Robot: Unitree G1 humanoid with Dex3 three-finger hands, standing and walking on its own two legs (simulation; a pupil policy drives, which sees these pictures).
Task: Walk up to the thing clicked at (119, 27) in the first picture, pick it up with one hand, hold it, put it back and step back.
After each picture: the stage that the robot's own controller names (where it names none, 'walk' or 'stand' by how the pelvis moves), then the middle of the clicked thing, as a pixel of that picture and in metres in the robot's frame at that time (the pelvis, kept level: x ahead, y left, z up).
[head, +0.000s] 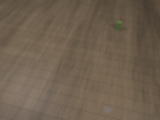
stand; (118, 25) +1.78 -0.49 -0.72
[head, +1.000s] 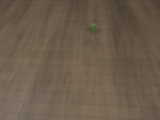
walk; (93, 28) +1.70 -0.03 -0.70
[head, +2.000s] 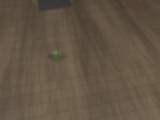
walk; (55, 56) +1.15 +0.34 -0.71
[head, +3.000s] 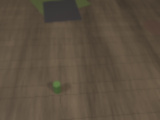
walk; (57, 87) +0.75 +0.23 -0.69
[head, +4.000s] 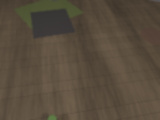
walk; out of the picture +0.46 +0.20 -0.71
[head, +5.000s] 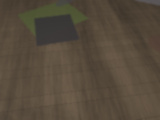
stand; out of the picture +0.34 +0.20 -0.72
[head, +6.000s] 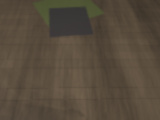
stand; out of the picture +0.33 +0.14 -0.71
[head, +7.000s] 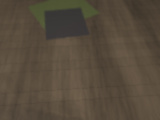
stand; out of the picture +0.33 +0.16 -0.72
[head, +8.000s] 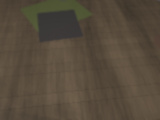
stand; out of the picture +0.31 +0.17 -0.72
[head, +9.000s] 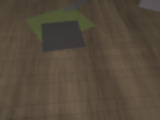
stand; out of the picture +0.28 +0.17 -0.73
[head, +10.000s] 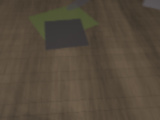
stand; out of the picture +0.29 +0.16 -0.73
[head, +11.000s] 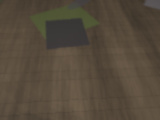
go down; out of the picture +0.29 +0.15 -0.73
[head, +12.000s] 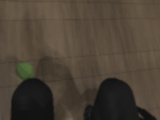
go down; (25, 72) +0.38 +0.20 -0.31
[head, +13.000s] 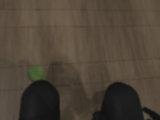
approach; (36, 75) +0.38 +0.19 -0.30
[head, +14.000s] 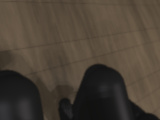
close in; out of the picture +0.37 +0.23 -0.22
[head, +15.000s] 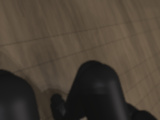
close; out of the picture +0.37 +0.24 -0.21
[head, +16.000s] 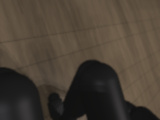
lift; out of the picture +0.36 +0.23 -0.22
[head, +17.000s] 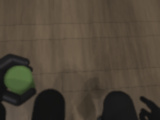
lift; (22, 83) +0.31 +0.20 -0.03
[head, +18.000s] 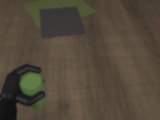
hold; (34, 92) +0.32 +0.17 +0.02
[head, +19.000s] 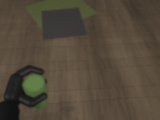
hold; (36, 92) +0.32 +0.17 +0.01
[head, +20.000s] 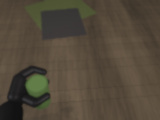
crouch; (39, 92) +0.32 +0.16 +0.01
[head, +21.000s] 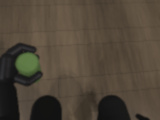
crouch; (30, 69) +0.38 +0.18 -0.07
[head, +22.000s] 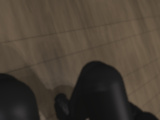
lower; out of the picture +0.38 +0.27 -0.22
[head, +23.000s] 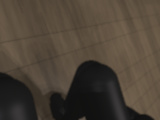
lower; out of the picture +0.38 +0.26 -0.22
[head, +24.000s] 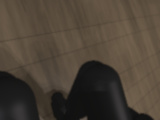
lower; out of the picture +0.38 +0.26 -0.22
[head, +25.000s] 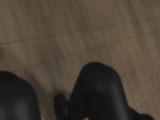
lower; out of the picture +0.37 +0.26 -0.21
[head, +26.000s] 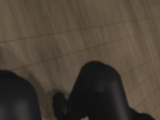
loosen; out of the picture +0.36 +0.25 -0.22
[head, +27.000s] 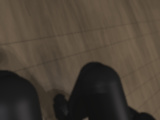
withdraw; out of the picture +0.35 +0.24 -0.22
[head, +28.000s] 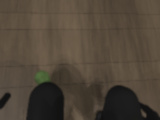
walk; (43, 79) +0.37 +0.19 -0.35
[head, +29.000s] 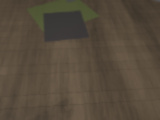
stand; out of the picture +0.29 +0.16 -0.66
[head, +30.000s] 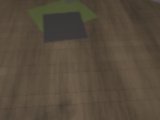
stand; out of the picture +0.30 +0.17 -0.67
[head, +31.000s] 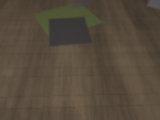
stand; out of the picture +0.31 +0.16 -0.70
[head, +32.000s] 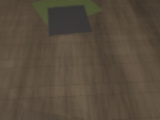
walk; out of the picture +0.33 +0.15 -0.71
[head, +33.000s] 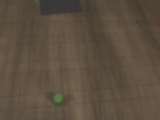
walk; (58, 100) +0.51 +0.13 -0.71
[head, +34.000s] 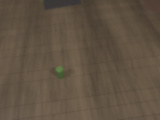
walk; (60, 72) +0.82 +0.26 -0.70
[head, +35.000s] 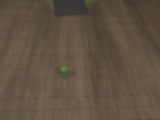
stand; (64, 72) +0.95 +0.17 -0.71
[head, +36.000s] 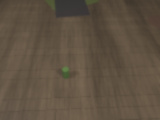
stand; (65, 72) +0.96 +0.17 -0.73
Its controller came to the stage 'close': yes
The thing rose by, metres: 0.72
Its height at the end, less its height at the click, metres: +0.00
